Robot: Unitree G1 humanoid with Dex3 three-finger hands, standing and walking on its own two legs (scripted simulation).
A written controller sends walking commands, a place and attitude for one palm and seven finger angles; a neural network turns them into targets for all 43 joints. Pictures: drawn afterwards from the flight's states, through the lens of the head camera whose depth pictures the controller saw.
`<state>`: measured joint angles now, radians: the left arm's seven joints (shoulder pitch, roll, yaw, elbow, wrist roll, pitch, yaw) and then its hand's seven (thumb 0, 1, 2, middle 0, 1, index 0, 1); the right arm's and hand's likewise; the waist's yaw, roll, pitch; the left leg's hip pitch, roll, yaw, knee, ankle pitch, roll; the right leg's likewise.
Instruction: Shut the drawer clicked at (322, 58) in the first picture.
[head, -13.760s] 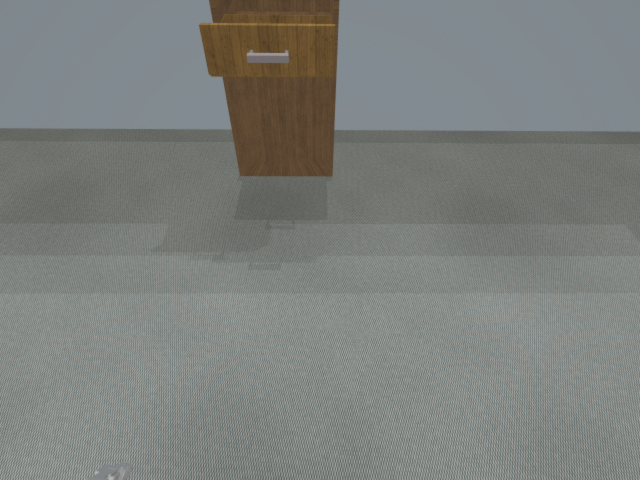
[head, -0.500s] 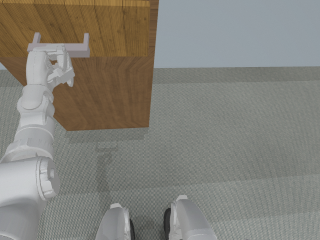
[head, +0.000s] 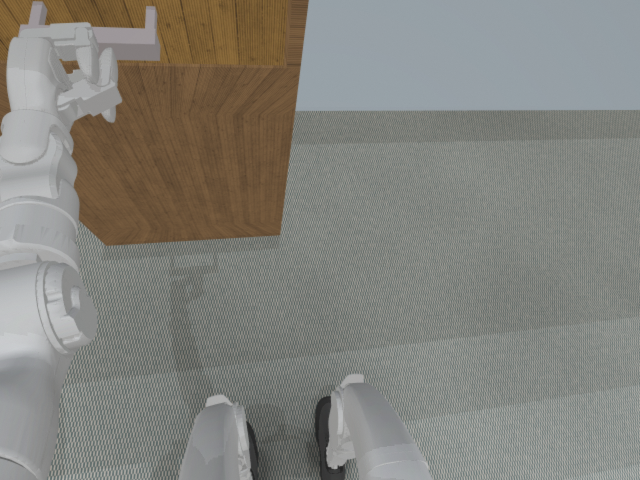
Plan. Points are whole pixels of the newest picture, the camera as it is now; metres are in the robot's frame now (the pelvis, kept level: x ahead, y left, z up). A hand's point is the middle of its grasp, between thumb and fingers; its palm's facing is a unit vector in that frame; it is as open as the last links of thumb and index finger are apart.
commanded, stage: push the drawer shut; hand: left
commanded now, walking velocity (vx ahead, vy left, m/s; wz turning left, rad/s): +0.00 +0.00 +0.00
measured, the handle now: (94, 28) +0.63 +0.19 +0.07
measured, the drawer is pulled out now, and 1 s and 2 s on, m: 0.00 0.00 0.00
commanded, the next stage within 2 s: pull the fist back off the drawer in 0.20 s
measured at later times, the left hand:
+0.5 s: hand (101, 78) +0.56 +0.18 +0.07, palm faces +0.00 -1.00 -0.06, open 3.1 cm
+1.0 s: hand (116, 86) +0.55 +0.17 +0.07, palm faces +0.01 -1.00 -0.03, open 2.9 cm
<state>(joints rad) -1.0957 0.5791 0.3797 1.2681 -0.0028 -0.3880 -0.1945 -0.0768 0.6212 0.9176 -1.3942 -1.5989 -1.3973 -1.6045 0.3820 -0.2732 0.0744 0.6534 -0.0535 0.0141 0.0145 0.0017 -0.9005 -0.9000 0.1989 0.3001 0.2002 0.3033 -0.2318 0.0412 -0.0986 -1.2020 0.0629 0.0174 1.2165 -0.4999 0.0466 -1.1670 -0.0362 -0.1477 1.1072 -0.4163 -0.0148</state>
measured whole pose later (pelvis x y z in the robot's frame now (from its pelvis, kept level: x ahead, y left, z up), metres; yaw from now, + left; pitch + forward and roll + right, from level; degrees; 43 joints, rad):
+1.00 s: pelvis +0.01 +0.00 +0.01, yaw -1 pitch +26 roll -4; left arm -0.98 0.53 0.41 1.16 -0.03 -0.37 -0.18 -0.03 0.78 0.89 -1.39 -1.60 -1.40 -1.60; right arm 0.39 -0.27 0.07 0.61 -0.04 0.02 0.04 0.00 -0.90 -0.90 0.20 0.30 0.20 0.30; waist -0.22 0.05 -0.11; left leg -1.14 0.08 0.04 1.18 -0.50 0.05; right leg -1.12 -0.01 -0.11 1.07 -0.41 -0.01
